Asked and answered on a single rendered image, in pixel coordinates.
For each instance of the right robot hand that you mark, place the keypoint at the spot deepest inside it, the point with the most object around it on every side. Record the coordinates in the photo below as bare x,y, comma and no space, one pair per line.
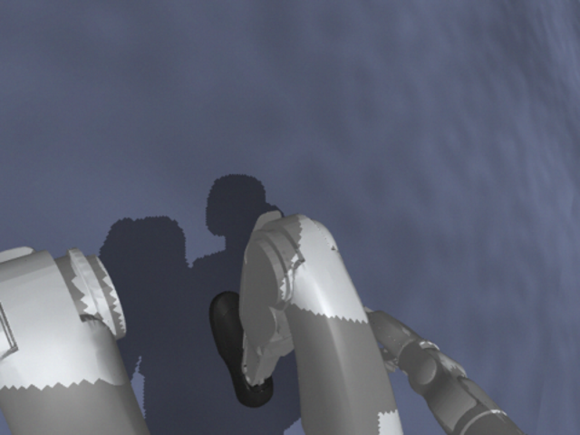
392,334

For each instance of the right robot foot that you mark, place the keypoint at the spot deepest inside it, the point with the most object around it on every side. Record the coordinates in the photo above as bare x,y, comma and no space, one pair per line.
228,335

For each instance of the right robot arm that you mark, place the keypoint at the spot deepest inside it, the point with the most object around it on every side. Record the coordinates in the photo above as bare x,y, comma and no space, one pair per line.
458,404

